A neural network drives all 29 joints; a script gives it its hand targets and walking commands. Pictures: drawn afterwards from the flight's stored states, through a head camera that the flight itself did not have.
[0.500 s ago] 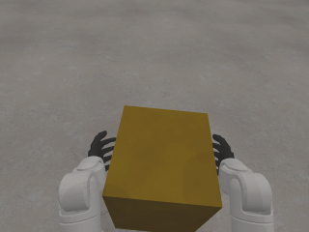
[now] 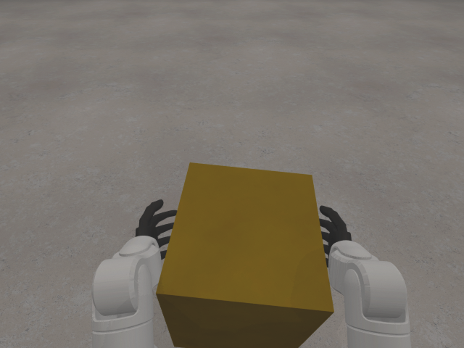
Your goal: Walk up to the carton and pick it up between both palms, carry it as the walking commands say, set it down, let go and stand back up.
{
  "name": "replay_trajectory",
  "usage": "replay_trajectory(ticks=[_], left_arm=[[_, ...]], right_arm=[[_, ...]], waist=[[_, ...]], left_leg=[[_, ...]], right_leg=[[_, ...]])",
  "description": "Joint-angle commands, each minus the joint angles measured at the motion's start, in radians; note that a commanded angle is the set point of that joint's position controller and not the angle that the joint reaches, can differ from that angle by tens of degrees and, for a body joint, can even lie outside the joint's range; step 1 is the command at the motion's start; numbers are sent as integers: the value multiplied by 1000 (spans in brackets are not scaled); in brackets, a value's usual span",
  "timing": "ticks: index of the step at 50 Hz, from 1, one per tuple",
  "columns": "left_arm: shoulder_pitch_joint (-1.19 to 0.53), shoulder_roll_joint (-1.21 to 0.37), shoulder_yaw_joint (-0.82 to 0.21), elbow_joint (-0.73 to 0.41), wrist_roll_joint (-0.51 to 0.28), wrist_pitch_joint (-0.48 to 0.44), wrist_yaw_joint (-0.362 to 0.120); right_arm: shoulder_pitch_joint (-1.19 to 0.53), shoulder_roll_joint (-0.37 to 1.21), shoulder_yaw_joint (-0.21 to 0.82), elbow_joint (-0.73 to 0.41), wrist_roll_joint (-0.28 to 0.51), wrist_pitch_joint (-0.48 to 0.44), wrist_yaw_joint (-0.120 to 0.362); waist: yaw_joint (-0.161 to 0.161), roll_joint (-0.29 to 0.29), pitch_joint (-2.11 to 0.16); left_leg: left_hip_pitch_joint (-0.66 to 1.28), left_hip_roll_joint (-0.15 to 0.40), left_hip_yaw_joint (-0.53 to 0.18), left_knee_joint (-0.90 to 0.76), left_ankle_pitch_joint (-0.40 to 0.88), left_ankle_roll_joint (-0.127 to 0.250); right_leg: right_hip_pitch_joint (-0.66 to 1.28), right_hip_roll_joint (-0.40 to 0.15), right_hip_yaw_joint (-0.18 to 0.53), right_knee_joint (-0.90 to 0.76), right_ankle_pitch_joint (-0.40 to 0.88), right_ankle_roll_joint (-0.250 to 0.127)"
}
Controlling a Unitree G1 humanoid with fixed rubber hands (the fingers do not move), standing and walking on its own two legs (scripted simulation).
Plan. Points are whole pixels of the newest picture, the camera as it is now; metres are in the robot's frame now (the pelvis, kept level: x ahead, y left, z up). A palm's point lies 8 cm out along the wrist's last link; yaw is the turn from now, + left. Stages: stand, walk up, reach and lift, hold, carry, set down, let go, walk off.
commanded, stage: carry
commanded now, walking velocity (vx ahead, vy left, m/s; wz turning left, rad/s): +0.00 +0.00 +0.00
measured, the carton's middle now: (240, 264) +0.27 +0.00 +0.05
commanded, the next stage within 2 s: hold in 1.42 s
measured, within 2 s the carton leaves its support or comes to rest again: neither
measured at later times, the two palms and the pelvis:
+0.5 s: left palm (164, 242) +0.28 +0.12 +0.10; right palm (345, 248) +0.27 -0.17 +0.09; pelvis +0.01 -0.02 +0.00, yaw +0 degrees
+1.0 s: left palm (163, 242) +0.28 +0.13 +0.09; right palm (341, 244) +0.27 -0.16 +0.09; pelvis +0.01 -0.02 +0.00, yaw +0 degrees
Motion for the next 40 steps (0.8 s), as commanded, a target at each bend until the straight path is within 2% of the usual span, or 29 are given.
replay_trajectory(ticks=[1,2,4,5,6,7,8,10,11,12,13,14,15,16,17,19,21,22,23,25,26,28,30,32,34,36,37,38,40], left_arm=[[-432,-771,-484,104,-192,-67,-96],[-437,-907,-617,-92,-279,-48,-93],[-437,-867,-592,-46,-271,-52,-99],[-434,-881,-615,-87,-277,-55,-103],[-434,-872,-603,-70,-276,-48,-105],[-417,-759,-491,133,-199,-74,-111],[-501,-891,-647,-135,-303,-69,-111],[-423,-854,-591,-31,-275,-61,-118],[-462,-786,-541,71,-233,-74,-119],[-405,-792,-523,74,-228,-84,-122],[-436,-877,-615,-85,-285,-79,-124],[-443,-859,-607,-70,-272,-76,-121],[-465,-895,-636,-133,-287,-74,-114],[-463,-770,-492,127,-195,-107,-122],[-437,-891,-601,-94,-274,-99,-119],[-426,-875,-607,-87,-256,-80,-110],[-399,-846,-558,-14,-230,-89,-108],[-402,-898,-596,-83,-263,-86,-108],[-413,-808,-517,64,-206,-100,-112],[-448,-875,-579,-50,-248,-119,-119],[-439,-894,-611,-91,-262,-110,-117],[-450,-844,-554,5,-226,-123,-120],[-426,-877,-591,-62,-260,-115,-122],[-452,-907,-642,-136,-293,-95,-118],[-393,-795,-519,89,-202,-113,-123],[-448,-865,-586,-47,-258,-145,-133],[-429,-863,-584,-46,-250,-148,-132],[-466,-924,-644,-151,-294,-137,-129],[-407,-919,-642,-142,-288,-106,-121]], right_arm=[[-492,732,427,95,179,-91,125],[-525,843,565,-146,265,-78,119],[-488,805,518,-59,224,-81,119],[-513,818,548,-130,245,-90,118],[-490,818,530,-77,225,-77,117],[-461,708,415,115,135,-105,116],[-498,844,546,-114,227,-97,115],[-517,796,532,-94,212,-96,111],[-497,742,456,55,155,-107,117],[-465,756,462,56,162,-116,116],[-487,846,555,-92,225,-111,117],[-476,832,536,-62,216,-104,120],[-537,869,570,-145,256,-104,121],[-525,755,432,121,160,-132,125],[-544,871,584,-126,258,-121,126],[-526,861,576,-106,259,-103,127],[-515,825,540,-50,238,-113,125],[-546,885,590,-127,277,-108,124],[-544,797,494,21,213,-126,128],[-570,882,562,-67,259,-139,133],[-541,885,575,-107,265,-133,133],[-541,845,519,-1,225,-146,136],[-524,880,575,-67,254,-130,131],[-529,904,593,-124,271,-112,124],[-475,796,475,86,187,-134,127],[-532,866,539,-47,234,-168,136],[-513,867,541,-39,235,-165,139],[-541,933,608,-127,277,-146,135],[-514,923,616,-148,289,-125,128]], waist=[[22,48,-246],[24,25,-220],[20,9,-236],[20,6,-227],[20,4,-226],[18,-45,-207],[17,-40,-170],[21,-82,-219],[16,-70,-177],[15,-66,-202],[10,-75,-195],[10,-55,-210],[17,-19,-215],[18,-30,-244],[16,-103,-253],[18,-31,-234],[15,-31,-248],[18,-43,-278],[21,-43,-291],[21,-71,-290],[20,-38,-276],[21,-49,-295],[17,-139,-283],[17,-79,-274],[17,-59,-287],[21,-73,-322],[22,-93,-317],[20,-137,-296],[19,-92,-305]], left_leg=[[95,167,-217,-356,-195,-55],[100,164,-194,-342,-147,-68],[90,149,-191,-321,-140,-59],[75,148,-193,-338,-174,-60],[75,142,-174,-307,-180,-48],[72,131,-157,-274,-154,-36],[53,131,-174,-295,-174,-46],[85,104,-124,-235,-119,-27],[78,97,-108,-220,-113,-27],[96,103,-93,-207,-71,-23],[100,113,-105,-226,-47,-35],[87,125,-122,-226,-19,-25],[91,125,-162,-235,0,-18],[108,122,-151,-218,28,-13],[101,116,-127,-203,31,-17],[100,120,-147,-211,70,-14],[117,130,-152,-205,117,-4],[136,131,-142,-181,158,-5],[128,116,-156,-169,143,-1],[137,115,-130,-162,154,-2],[132,123,-129,-162,186,1],[130,113,-122,-132,199,4],[113,110,-99,-126,170,0],[133,113,-128,-138,199,2],[150,130,-116,-142,252,3],[145,128,-111,-116,299,13],[132,124,-111,-116,284,19],[114,109,-109,-115,181,7],[124,119,-115,-131,188,13]], right_leg=[[31,-83,202,-87,-65,-20],[27,-98,210,-103,-50,-21],[26,-100,213,-104,-64,-13],[30,-100,219,-109,-103,-20],[6,-115,242,-139,-117,-23],[0,-128,252,-160,-125,-18],[-13,-132,243,-171,-142,-22],[-16,-161,266,-211,-170,-28],[-41,-175,267,-213,-198,-24],[-22,-173,255,-209,-141,-28],[-10,-168,240,-198,-127,-19],[12,-158,224,-164,-79,-17],[20,-148,212,-149,-11,-17],[46,-144,201,-136,25,-28],[51,-155,214,-147,22,-27],[61,-153,198,-114,97,-25],[63,-138,183,-99,107,-28],[82,-139,183,-98,150,-28],[101,-149,186,-106,165,-36],[106,-164,191,-114,207,-36],[98,-164,185,-100,210,-34],[130,-175,192,-103,278,-37],[122,-188,197,-123,298,-32],[110,-175,185,-100,317,-34],[121,-158,166,-77,284,-28],[165,-162,165,-68,353,-17],[169,-171,172,-65,381,-15],[140,-183,182,-101,361,-21],[139,-183,175,-83,336,-34]])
